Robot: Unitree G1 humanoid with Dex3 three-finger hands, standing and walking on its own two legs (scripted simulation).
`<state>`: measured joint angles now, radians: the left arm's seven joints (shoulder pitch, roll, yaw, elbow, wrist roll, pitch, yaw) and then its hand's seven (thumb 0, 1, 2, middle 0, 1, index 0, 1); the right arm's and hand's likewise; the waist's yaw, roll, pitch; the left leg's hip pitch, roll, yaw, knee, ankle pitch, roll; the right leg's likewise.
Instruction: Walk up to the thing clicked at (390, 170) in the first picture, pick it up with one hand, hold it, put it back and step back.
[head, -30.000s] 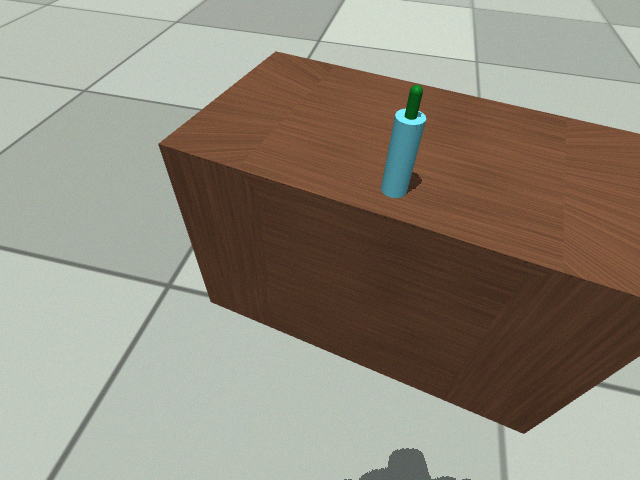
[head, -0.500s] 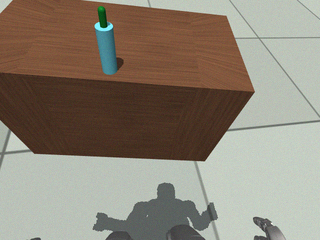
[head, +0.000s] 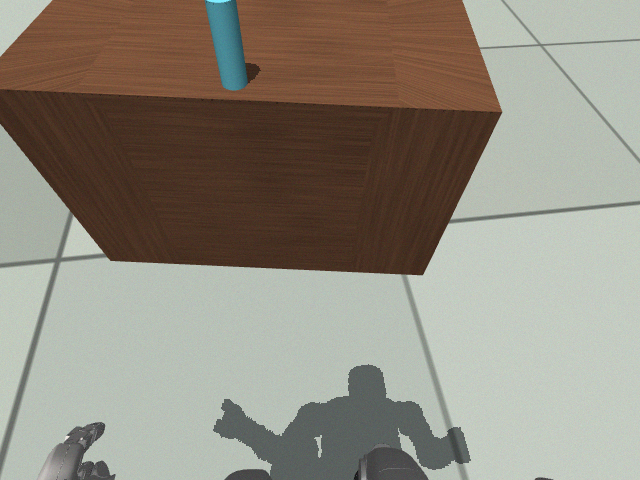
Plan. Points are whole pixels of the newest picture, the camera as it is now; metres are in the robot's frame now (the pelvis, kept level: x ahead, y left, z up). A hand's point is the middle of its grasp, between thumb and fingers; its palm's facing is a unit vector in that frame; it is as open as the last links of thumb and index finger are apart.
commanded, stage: step back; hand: left
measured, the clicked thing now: (225, 28) +0.90 +0.18 +0.07
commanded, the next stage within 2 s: stand in 1.46 s
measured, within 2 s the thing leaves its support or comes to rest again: neither
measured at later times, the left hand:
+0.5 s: hand out of the picture -0.10 +0.25 -0.12, palm faces -0.02 -0.91 -0.42, open 7.4 cm
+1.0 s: hand out of the picture -0.07 +0.25 -0.12, palm faces +0.05 -0.92 -0.38, open 7.4 cm
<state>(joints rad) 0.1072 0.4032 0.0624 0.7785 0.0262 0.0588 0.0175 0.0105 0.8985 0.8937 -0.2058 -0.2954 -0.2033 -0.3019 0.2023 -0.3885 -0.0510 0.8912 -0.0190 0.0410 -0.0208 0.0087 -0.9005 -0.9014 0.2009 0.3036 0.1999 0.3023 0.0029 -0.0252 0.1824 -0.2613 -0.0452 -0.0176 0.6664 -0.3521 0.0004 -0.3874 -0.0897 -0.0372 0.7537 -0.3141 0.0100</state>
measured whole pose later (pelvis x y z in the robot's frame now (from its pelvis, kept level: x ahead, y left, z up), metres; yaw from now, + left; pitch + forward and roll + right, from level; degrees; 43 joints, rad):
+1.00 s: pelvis -0.14 -0.02 +0.02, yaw +1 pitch -3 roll +0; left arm 0.19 0.36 0.05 0.99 0.03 -0.04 -0.01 0.01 0.90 0.89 -0.20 -0.30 -0.20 -0.30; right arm 0.19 -0.38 -0.05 1.00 -0.02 0.00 0.00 0.01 -0.90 -0.90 0.20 0.30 0.20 0.30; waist 0.03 0.03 0.07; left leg -0.35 -0.01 -0.07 0.83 -0.48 0.00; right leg -0.22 -0.01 -0.05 0.58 -0.31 -0.02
